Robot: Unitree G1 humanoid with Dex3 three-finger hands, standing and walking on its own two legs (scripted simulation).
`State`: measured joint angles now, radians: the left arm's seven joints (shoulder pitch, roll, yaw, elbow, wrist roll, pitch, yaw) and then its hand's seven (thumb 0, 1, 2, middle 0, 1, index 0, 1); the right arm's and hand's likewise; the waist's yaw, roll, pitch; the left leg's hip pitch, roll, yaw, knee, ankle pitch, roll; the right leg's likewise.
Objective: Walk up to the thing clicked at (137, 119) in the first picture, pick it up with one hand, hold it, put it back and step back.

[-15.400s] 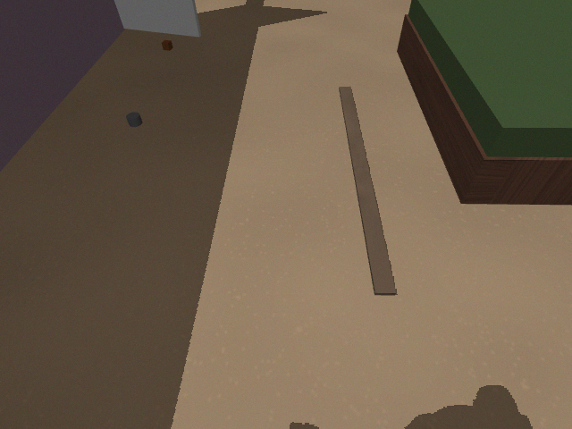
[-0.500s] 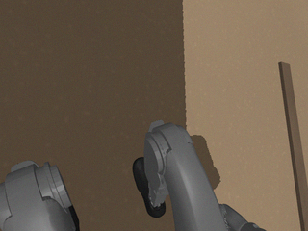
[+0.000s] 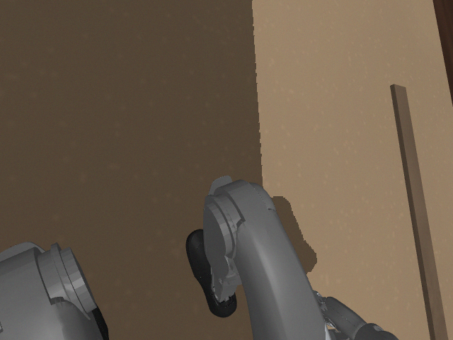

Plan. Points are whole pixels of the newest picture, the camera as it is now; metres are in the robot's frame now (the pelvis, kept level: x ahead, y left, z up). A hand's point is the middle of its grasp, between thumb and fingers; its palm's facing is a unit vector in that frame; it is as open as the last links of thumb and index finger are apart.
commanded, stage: close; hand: left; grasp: from above
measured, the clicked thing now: out of the picture +0.43 +0.33 -0.27
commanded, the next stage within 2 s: settle in 1.22 s
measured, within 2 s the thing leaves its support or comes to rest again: leaves its support in 1.62 s
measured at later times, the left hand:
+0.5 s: hand out of the picture +0.42 +0.32 -0.25, palm faces -0.44 -0.14 -0.89, open 11.2 cm
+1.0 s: hand out of the picture +0.42 +0.33 -0.24, palm faces -0.45 -0.15 -0.88, open 10.6 cm
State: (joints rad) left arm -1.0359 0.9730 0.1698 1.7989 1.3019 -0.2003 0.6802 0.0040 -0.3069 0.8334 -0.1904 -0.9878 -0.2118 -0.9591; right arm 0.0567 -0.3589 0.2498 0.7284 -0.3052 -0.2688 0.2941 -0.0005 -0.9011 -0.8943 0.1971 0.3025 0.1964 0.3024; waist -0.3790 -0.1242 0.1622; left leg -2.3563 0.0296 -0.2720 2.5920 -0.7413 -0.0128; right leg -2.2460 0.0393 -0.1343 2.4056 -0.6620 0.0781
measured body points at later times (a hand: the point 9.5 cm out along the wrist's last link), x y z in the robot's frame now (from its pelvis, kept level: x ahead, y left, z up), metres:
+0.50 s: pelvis +0.00 +0.00 +0.00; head +0.26 +0.13 +0.34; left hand +0.44 +0.33 -0.20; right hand +0.07 -0.26 -0.06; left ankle +0.06 +0.13 -0.26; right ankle +0.12 -0.13 -0.26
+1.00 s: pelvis +0.00 +0.00 +0.01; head +0.27 +0.12 +0.34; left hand +0.44 +0.33 -0.19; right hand +0.06 -0.25 -0.06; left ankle +0.06 +0.13 -0.26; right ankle +0.12 -0.13 -0.26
